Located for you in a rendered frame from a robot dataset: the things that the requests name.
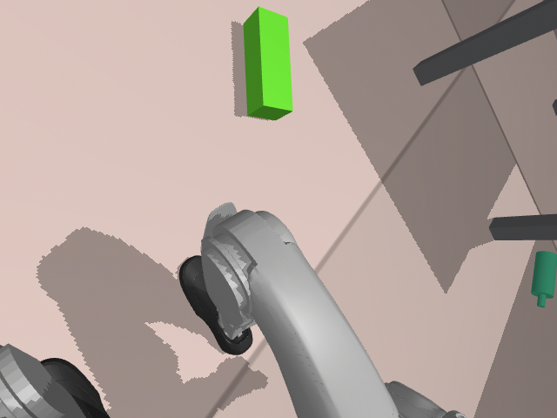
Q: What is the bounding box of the left robot foot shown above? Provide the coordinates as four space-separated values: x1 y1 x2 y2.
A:
40 358 110 418

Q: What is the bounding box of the right robot foot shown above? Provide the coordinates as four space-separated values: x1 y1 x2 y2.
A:
179 255 252 355

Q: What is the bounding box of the right robot hand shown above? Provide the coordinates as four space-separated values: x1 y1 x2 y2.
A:
384 381 447 418

